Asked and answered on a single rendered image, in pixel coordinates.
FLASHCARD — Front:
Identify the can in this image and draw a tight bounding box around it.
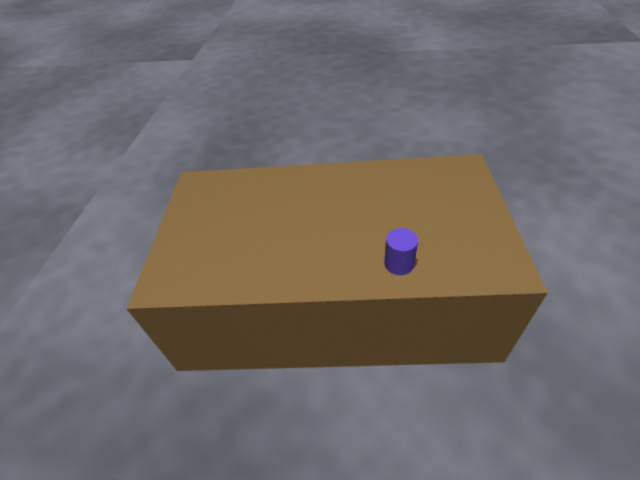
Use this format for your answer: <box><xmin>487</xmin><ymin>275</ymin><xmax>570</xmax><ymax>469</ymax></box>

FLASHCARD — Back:
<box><xmin>384</xmin><ymin>228</ymin><xmax>418</xmax><ymax>275</ymax></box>

